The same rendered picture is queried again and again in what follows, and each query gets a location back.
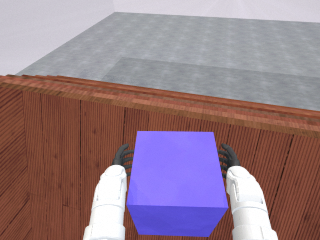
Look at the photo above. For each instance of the right robot hand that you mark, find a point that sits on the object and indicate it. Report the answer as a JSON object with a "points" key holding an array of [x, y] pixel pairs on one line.
{"points": [[230, 160]]}

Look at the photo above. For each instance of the left robot hand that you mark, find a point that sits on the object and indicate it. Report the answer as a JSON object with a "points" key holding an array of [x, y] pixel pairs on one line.
{"points": [[120, 160]]}

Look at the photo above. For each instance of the robot right forearm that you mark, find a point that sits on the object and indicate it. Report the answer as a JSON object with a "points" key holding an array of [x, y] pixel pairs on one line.
{"points": [[248, 206]]}

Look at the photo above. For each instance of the robot left forearm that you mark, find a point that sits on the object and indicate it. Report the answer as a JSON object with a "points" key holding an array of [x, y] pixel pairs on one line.
{"points": [[108, 207]]}

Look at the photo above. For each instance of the carton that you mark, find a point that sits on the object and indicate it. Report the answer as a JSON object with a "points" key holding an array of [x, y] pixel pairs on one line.
{"points": [[176, 186]]}

